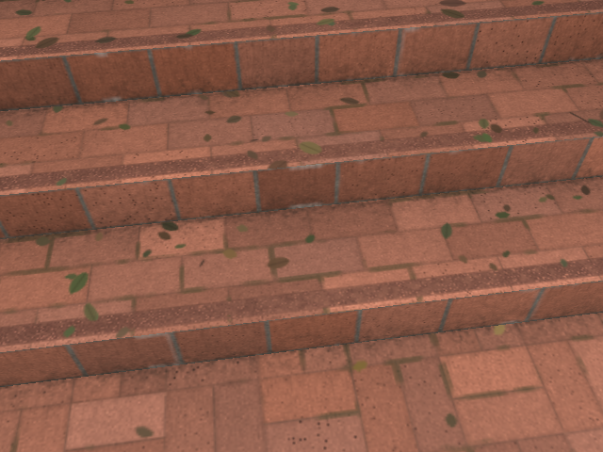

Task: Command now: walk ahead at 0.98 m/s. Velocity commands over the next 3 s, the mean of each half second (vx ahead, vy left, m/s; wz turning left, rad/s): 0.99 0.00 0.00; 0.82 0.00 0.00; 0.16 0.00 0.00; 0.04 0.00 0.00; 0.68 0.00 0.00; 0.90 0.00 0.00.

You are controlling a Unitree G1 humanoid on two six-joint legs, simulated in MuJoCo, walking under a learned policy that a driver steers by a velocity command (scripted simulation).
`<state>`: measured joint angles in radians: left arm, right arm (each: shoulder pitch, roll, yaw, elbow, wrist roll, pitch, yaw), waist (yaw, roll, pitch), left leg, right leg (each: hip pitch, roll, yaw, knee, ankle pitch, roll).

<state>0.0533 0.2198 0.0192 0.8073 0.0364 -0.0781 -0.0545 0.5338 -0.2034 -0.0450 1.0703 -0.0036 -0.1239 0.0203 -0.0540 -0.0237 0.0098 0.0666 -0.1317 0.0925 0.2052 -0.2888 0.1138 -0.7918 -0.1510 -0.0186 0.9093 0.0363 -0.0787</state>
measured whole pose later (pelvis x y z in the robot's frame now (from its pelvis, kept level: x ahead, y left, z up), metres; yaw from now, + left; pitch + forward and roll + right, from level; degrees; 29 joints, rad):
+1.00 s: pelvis +0.89 -0.01 +0.10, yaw +0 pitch +2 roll -1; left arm 0.19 0.18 0.00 0.89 0.00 -0.07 0.00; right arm 0.24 -0.23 -0.04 0.84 -0.03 -0.10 0.00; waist -0.01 0.04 0.00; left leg -0.60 -0.08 -0.13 1.84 -0.26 0.08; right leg -0.57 0.07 -0.07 0.92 -0.38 -0.08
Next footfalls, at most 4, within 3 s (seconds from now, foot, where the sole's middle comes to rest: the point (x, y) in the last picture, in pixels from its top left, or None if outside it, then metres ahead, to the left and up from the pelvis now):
0.18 right None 0.39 -0.09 -0.77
0.60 left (254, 400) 0.63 0.12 -0.77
0.86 right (330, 235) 0.99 -0.09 -0.62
1.28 left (259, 135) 1.21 0.08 -0.47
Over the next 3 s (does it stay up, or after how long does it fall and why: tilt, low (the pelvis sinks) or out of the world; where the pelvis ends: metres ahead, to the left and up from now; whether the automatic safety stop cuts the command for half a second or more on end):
stays up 1.71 0.06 0.47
